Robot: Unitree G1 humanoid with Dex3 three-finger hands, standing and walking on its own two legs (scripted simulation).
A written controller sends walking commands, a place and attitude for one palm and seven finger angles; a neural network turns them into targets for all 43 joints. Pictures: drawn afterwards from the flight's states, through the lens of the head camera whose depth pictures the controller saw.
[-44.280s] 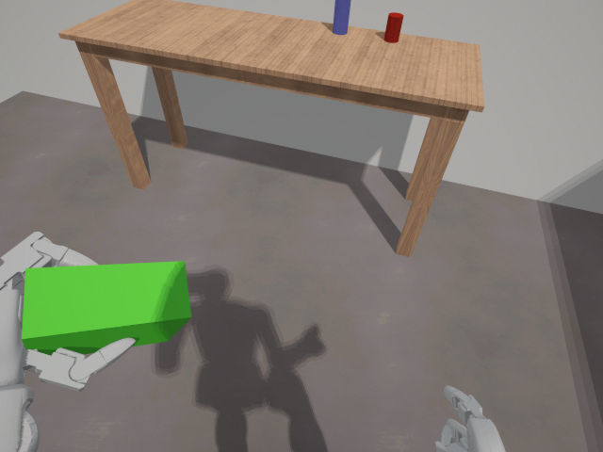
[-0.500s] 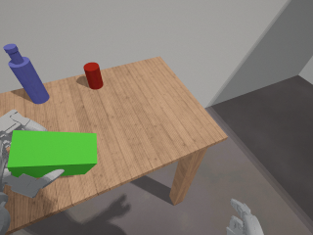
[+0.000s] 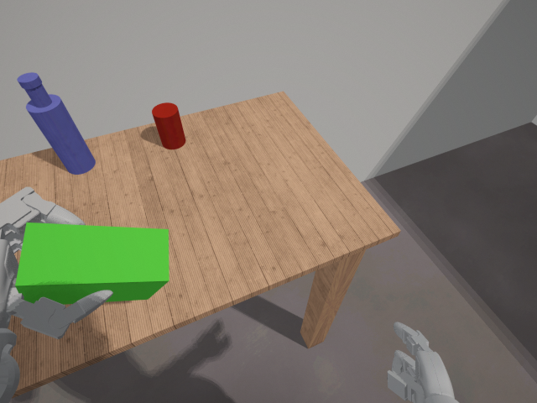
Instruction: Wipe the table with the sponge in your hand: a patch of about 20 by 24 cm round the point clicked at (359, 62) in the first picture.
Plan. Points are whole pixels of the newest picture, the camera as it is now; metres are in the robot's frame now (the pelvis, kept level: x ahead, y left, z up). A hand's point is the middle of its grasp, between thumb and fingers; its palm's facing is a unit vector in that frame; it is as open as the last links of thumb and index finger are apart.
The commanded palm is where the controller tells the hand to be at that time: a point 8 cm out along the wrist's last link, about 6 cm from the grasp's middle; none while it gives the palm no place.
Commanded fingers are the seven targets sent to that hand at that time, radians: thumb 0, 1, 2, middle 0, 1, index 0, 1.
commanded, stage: shuffle to correct the standing spot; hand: left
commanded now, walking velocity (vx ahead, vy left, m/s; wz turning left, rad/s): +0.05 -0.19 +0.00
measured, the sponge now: (119, 267) +0.24 +0.19 +0.13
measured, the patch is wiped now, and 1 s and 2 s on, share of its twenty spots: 0.00 0.00 0.00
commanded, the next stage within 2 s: come to a stop and stand still in 1.04 s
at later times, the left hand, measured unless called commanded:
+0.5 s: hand (72, 283) +0.21 +0.22 +0.16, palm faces +0.31 -0.85 -0.43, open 10.1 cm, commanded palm +0.16 +0.26 +0.18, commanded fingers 0.00 0.10 1.30 -1.20 -1.60 -1.20 -1.60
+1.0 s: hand (143, 298) +0.20 +0.15 +0.14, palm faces +0.37 -0.83 -0.42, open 10.1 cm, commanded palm +0.13 +0.18 +0.18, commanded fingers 0.00 0.10 1.30 -1.20 -1.60 -1.20 -1.60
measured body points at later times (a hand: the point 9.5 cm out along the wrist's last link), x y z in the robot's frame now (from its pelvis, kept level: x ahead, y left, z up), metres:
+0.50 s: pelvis -0.01 -0.02 +0.00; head +0.02 -0.02 +0.45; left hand +0.19 +0.27 +0.18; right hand +0.16 -0.26 -0.08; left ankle -0.01 +0.12 -0.73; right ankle +0.01 -0.02 -0.73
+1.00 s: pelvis -0.02 -0.11 +0.00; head +0.02 -0.08 +0.44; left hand +0.18 +0.19 +0.17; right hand +0.15 -0.32 -0.09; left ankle -0.03 +0.02 -0.73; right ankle -0.02 -0.19 -0.70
